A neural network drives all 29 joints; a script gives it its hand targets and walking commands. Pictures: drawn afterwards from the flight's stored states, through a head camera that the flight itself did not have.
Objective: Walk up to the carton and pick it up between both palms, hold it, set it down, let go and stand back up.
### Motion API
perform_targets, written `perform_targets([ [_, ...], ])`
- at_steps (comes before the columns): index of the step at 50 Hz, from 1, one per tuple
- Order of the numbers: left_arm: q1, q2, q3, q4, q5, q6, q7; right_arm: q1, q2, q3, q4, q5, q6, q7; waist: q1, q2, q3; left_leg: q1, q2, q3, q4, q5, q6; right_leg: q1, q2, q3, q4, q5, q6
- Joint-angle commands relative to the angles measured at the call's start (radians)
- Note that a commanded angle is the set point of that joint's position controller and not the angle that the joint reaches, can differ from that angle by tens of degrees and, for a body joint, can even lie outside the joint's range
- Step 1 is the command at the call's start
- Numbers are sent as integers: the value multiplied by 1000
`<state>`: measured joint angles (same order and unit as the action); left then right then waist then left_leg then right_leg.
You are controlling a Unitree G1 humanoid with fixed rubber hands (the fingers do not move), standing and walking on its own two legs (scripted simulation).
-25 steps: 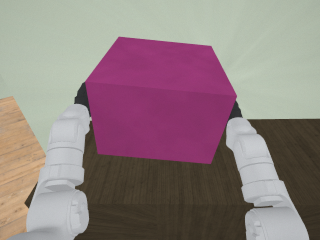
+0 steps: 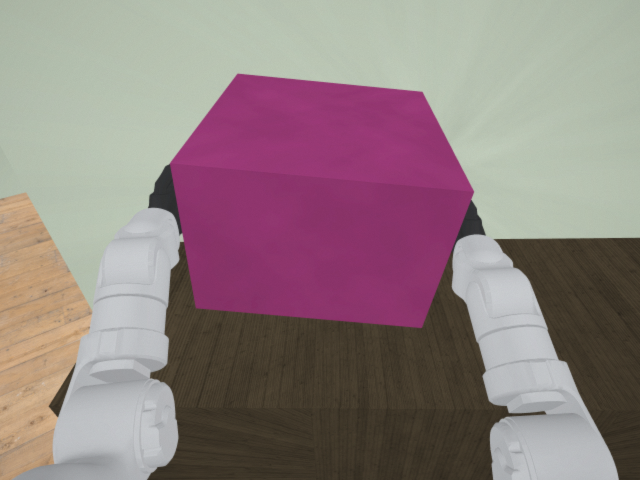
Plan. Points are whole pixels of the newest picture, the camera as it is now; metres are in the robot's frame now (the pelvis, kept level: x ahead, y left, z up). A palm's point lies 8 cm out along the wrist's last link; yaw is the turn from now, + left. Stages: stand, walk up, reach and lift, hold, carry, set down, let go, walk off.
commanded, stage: hold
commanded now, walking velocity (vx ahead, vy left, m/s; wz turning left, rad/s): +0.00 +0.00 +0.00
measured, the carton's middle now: (320, 188) +0.45 +0.00 +0.21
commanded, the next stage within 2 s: none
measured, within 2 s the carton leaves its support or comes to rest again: neither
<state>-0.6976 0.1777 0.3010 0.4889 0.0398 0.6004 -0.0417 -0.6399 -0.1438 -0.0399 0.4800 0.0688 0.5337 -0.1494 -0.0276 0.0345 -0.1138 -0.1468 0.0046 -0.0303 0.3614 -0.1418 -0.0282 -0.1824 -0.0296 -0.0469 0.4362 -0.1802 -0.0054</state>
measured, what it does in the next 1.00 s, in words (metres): stands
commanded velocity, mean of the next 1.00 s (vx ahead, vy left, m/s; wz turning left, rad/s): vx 0.00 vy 0.00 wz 0.00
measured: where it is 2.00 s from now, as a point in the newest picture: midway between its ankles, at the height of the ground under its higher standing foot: outside the picture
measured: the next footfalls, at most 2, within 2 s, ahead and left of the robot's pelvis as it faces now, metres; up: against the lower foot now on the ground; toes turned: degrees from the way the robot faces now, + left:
none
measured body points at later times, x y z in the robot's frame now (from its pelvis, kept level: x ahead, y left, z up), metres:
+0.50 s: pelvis +0.00 +0.00 +0.00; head -0.08 -0.02 +0.44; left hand +0.38 +0.19 +0.22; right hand +0.37 -0.18 +0.18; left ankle +0.04 +0.14 -0.74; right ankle +0.04 -0.11 -0.74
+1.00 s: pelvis +0.00 +0.00 +0.00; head -0.08 -0.02 +0.44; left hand +0.38 +0.19 +0.22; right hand +0.37 -0.18 +0.18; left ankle +0.04 +0.14 -0.74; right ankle +0.04 -0.11 -0.74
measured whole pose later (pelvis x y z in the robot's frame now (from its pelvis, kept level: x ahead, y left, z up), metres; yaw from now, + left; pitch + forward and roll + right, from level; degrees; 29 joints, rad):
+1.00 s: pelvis +0.00 +0.00 +0.00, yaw +0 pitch -4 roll +1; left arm -0.70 0.18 0.30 0.49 0.05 0.60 -0.05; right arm -0.64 -0.14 -0.04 0.48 0.07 0.53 -0.15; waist -0.03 0.03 -0.11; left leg -0.15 0.00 -0.03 0.36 -0.14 -0.03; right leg -0.18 -0.03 -0.05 0.44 -0.18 -0.01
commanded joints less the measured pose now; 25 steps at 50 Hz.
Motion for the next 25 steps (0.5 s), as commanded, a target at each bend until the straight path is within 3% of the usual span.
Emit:
perform_targets([
  [1,-586,-620,-297,-247,-41,-30,-182,-926,591,315,-439,247,-129,146,35,-126,-348,35,-74,43,-84,169,46,281,82,37,-175,219,33],
  [25,-584,-622,-299,-242,-39,-28,-185,-917,586,308,-430,243,-126,146,31,-125,-337,39,-74,43,-86,169,45,275,83,35,-176,218,33],
])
